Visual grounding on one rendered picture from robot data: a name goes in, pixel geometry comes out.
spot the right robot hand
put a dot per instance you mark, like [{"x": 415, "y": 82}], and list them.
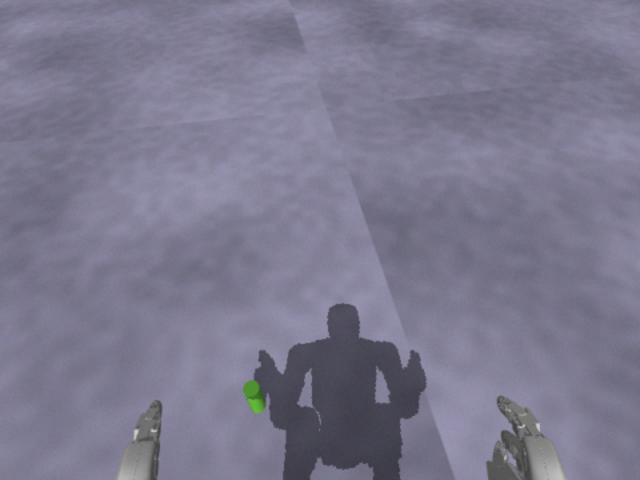
[{"x": 536, "y": 456}]

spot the left robot hand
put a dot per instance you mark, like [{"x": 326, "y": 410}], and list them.
[{"x": 139, "y": 460}]

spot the can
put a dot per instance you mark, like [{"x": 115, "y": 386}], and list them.
[{"x": 254, "y": 396}]

